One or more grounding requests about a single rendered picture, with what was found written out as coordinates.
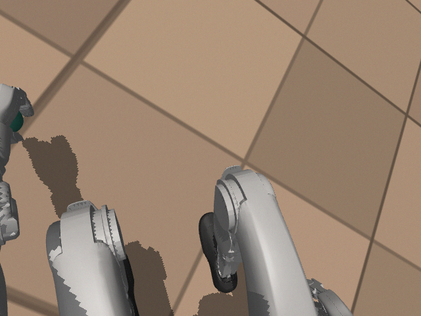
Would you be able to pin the ball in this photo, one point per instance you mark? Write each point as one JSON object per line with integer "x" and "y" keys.
{"x": 17, "y": 123}

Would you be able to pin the right robot hand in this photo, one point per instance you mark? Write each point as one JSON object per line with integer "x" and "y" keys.
{"x": 329, "y": 303}

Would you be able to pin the right robot foot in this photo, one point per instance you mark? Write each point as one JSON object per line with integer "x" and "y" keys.
{"x": 209, "y": 246}

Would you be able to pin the left robot hand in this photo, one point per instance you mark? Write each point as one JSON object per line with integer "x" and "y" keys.
{"x": 13, "y": 100}

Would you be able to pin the left robot arm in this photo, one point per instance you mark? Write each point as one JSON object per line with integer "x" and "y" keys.
{"x": 9, "y": 223}

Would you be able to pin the left robot foot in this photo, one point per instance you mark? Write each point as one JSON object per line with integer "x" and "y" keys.
{"x": 130, "y": 279}

